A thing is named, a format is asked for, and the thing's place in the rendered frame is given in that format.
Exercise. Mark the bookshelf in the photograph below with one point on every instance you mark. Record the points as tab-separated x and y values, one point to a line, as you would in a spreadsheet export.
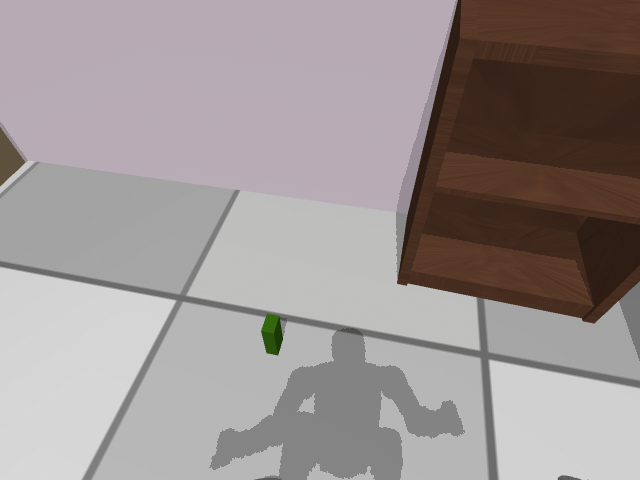
528	187

